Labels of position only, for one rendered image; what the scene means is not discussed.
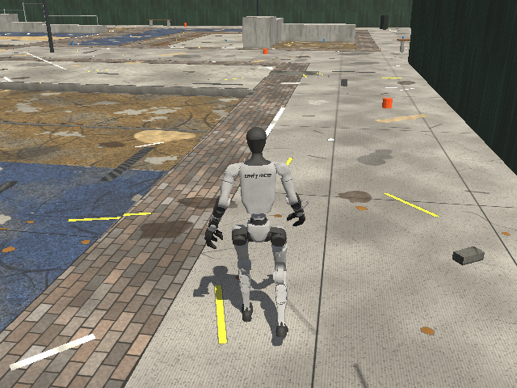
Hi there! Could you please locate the left robot shin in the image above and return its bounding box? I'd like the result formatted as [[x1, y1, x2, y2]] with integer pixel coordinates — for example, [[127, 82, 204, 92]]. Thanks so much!
[[237, 260, 250, 311]]

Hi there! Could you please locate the robot right forearm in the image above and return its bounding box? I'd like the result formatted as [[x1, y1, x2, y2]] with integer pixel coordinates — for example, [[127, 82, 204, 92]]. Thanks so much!
[[291, 193, 305, 217]]

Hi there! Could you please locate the robot left hand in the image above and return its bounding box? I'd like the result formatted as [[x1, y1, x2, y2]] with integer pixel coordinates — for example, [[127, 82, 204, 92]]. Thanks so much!
[[204, 228, 223, 249]]

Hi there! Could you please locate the right robot upper arm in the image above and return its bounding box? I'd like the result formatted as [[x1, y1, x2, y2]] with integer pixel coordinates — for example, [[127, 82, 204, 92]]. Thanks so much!
[[274, 162, 299, 205]]

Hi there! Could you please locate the left robot upper arm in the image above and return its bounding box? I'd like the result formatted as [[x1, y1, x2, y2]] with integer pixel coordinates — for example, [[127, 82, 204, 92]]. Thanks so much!
[[218, 163, 241, 209]]

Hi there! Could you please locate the robot right hand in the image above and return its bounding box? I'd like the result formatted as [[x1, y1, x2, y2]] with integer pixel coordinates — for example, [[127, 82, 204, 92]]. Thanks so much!
[[287, 213, 305, 226]]

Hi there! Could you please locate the left robot thigh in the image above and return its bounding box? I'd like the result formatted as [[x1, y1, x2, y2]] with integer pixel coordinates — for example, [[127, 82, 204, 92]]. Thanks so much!
[[232, 225, 251, 273]]

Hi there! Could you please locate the robot left forearm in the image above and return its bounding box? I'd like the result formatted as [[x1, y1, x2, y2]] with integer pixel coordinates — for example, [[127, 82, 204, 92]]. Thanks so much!
[[208, 196, 225, 232]]

